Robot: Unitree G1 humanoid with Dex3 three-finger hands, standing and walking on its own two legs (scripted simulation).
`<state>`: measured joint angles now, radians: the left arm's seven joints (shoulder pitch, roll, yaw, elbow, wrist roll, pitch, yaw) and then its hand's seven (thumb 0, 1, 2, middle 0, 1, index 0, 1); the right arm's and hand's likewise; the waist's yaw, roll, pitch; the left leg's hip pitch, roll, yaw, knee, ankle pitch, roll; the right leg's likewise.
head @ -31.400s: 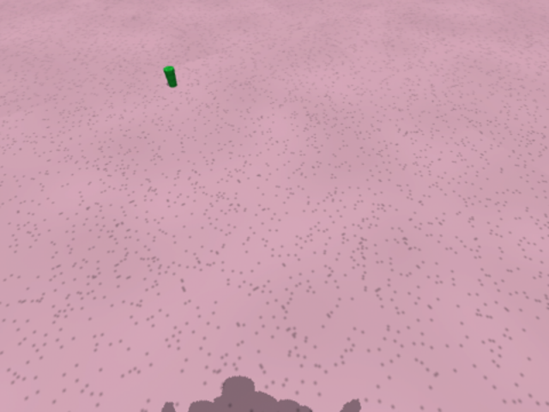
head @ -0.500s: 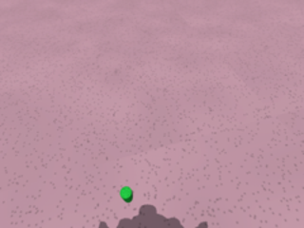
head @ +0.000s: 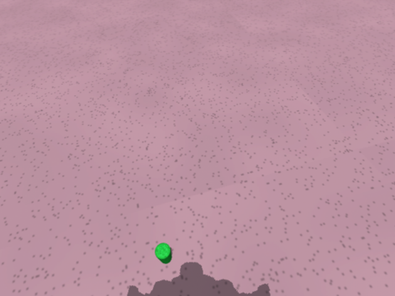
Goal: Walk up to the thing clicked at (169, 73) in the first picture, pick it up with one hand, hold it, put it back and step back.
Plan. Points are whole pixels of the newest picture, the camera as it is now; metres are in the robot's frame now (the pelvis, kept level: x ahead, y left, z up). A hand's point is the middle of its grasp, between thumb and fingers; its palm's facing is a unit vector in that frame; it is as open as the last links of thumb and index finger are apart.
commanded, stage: stand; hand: left
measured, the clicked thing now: (164, 254) +0.38 +0.20 -0.72
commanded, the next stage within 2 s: step back in 0.02 s
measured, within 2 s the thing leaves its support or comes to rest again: neither
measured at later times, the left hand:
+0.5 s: hand out of the picture +0.08 +0.31 -0.18, palm faces -0.05 -0.93 -0.36, open 7.3 cm
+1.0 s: hand out of the picture -0.03 +0.32 -0.16, palm faces -0.04 -0.92 -0.40, open 7.4 cm
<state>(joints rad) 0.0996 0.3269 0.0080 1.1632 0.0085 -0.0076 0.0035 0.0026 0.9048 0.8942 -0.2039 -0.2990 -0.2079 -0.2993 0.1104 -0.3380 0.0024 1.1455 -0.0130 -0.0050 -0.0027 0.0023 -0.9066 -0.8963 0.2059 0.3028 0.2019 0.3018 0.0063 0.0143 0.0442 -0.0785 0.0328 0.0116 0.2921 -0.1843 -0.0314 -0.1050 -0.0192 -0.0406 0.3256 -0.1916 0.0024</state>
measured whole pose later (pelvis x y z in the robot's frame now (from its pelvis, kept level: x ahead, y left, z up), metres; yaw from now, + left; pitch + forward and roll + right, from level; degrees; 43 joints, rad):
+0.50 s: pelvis -0.07 +0.06 -0.02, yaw -1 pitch -1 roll -1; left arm 0.03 0.40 0.05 0.89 0.00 0.07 0.04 0.00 0.91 0.89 -0.20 -0.30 -0.21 -0.30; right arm 0.15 -0.35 -0.05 0.93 -0.02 0.03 -0.01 0.00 -0.90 -0.90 0.21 0.30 0.20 0.30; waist -0.02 -0.04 0.20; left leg -0.28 -0.02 0.00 0.59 -0.30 0.05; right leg -0.47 0.12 0.16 1.16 -0.53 -0.01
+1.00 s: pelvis -0.17 +0.06 -0.03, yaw -2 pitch -1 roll +0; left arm 0.12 0.36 0.06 0.78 0.03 0.05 0.02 0.00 0.90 0.89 -0.21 -0.30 -0.21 -0.30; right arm 0.16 -0.41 -0.04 0.88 0.00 0.04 -0.02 0.00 -0.91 -0.90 0.21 0.30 0.20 0.30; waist 0.01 0.01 0.17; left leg -0.32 -0.06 -0.07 0.87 -0.51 -0.01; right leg -0.36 -0.01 0.03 0.63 -0.25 0.00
